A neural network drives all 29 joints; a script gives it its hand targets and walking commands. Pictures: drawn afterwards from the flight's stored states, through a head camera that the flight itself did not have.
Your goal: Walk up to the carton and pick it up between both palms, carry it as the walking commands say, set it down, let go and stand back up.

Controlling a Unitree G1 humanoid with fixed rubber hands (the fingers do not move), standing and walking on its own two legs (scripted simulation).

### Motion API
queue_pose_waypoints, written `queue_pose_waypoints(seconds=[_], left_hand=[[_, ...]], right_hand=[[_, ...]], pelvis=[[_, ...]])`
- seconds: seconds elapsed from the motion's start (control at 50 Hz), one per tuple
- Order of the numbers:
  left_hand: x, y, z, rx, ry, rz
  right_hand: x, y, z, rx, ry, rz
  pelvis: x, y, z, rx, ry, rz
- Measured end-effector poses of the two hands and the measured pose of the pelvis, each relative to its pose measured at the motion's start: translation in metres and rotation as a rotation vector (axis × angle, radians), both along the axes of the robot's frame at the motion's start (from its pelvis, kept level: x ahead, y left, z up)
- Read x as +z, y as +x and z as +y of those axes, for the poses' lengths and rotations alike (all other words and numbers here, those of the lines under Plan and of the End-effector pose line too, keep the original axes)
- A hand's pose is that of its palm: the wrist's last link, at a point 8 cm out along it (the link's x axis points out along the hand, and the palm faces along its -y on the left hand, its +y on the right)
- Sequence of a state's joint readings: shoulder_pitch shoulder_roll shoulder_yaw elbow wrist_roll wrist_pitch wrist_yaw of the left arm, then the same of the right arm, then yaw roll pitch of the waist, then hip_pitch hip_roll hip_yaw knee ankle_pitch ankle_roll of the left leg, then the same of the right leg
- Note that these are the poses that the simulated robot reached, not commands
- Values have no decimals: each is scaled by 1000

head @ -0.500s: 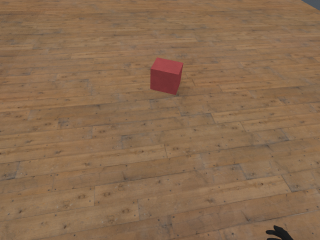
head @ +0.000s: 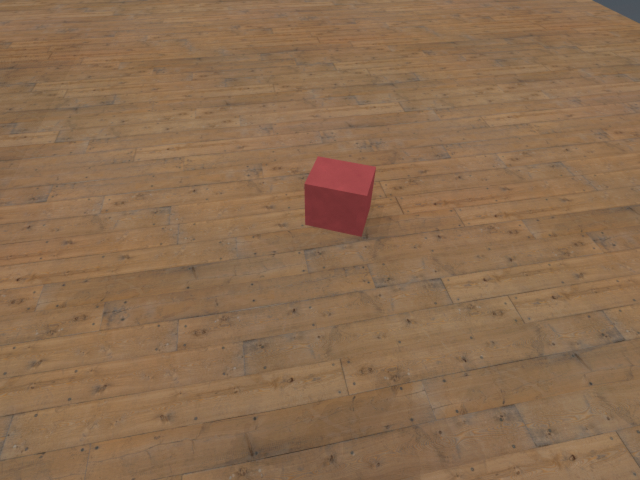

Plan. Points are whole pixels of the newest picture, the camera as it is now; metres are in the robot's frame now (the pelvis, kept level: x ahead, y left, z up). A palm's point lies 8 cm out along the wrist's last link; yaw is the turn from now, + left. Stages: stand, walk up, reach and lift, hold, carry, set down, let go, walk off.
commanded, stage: walk up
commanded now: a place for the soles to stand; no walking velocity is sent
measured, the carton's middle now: (339, 196) +1.33 -0.04 -0.63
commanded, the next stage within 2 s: none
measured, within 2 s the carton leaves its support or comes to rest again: neither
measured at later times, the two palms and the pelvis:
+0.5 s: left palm (108, 359) +0.30 +0.34 -0.09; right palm (528, 350) +0.35 -0.31 -0.08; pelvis +0.25 +0.01 +0.01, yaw +0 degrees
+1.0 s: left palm (145, 246) +0.52 +0.35 -0.08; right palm (491, 260) +0.54 -0.30 -0.10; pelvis +0.47 +0.02 +0.01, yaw +0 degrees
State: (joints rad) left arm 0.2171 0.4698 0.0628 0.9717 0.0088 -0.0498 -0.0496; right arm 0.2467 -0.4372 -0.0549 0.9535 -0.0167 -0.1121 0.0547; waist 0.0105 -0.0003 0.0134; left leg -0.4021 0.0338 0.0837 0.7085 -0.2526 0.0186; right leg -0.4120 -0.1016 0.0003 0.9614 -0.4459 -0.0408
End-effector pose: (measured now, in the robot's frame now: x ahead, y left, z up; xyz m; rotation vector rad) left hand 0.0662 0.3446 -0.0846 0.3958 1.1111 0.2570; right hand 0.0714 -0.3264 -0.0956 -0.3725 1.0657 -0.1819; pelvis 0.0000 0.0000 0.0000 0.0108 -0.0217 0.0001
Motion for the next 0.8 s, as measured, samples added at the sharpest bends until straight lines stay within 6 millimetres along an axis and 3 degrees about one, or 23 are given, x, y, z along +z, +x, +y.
queue_pose_waypoints(seconds=[0.06,0.16,0.26,0.32,0.4,0.5,0.56,0.68,0.8], left_hand=[[1,36,1,-22,-12,23],[6,112,-12,-87,-40,-2],[3,187,-33,-134,-41,-44],[2,215,-38,-114,-37,-74],[6,228,-34,-61,-45,-66],[-4,238,-8,-13,-46,-1],[-16,258,8,8,-34,29],[-10,325,8,-43,-45,39],[3,399,-4,-86,-36,2]], right_hand=[[9,17,-1,-45,-17,-4],[17,36,-11,-96,-26,79],[6,69,-30,-131,-22,155],[1,108,-30,-107,-23,170],[4,182,-13,-40,-8,106],[11,276,18,50,13,-9],[10,312,25,56,-13,-71],[17,338,25,-21,-13,-49],[8,352,4,-78,-3,60]], pelvis=[[5,29,2,-17,12,-1],[14,78,-3,-23,2,14],[6,135,-15,-26,-16,30],[4,163,-17,-18,-21,29],[10,200,-9,-11,-31,21],[8,247,6,3,-22,1],[-3,276,17,-3,-11,-9],[6,324,20,-22,8,-13],[8,383,10,-30,-5,6]])
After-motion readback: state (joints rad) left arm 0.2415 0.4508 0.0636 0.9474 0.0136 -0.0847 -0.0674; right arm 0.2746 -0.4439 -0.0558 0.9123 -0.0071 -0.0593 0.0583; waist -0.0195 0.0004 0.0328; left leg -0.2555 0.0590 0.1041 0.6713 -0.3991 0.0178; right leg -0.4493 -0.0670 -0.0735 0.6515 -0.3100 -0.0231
